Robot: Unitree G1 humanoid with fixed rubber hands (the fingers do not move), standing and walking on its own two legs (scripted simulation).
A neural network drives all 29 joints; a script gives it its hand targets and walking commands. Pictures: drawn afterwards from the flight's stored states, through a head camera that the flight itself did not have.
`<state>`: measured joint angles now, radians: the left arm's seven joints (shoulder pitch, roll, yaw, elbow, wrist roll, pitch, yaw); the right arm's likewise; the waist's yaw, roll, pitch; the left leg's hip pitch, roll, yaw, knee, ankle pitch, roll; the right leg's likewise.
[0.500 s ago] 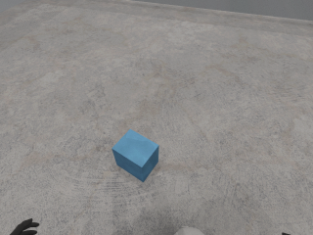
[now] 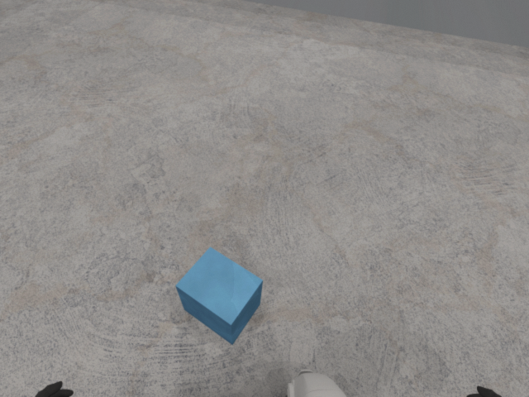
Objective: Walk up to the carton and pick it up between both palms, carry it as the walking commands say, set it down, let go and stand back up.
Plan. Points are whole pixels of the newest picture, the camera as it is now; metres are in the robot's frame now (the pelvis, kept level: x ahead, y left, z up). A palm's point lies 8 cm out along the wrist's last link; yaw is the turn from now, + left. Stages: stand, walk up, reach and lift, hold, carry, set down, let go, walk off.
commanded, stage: walk up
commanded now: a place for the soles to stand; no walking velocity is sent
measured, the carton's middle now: (221, 295) +0.54 +0.09 -0.65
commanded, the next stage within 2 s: none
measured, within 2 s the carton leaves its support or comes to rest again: neither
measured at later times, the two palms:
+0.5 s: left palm (46, 391) +0.17 +0.31 -0.09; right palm (453, 353) +0.18 -0.33 -0.09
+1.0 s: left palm out of the picture +0.08 +0.44 -0.04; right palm (428, 322) +0.23 -0.30 -0.07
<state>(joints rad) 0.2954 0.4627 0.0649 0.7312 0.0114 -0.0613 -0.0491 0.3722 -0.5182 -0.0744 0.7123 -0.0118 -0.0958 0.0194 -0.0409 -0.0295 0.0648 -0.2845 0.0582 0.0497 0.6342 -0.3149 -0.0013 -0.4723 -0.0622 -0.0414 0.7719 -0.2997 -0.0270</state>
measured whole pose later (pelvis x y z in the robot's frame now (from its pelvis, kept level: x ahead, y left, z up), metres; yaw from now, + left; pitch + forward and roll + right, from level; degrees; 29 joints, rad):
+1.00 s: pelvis +0.06 +0.05 +0.00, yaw -3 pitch +0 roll -1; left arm 0.40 0.54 0.12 0.91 0.05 -0.08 0.09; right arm 0.03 -0.52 -0.13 0.71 -0.06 0.10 0.13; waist 0.03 0.09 0.09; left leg -0.50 0.08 -0.09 0.95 -0.47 0.00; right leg -0.36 -0.06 0.06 0.58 -0.23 0.03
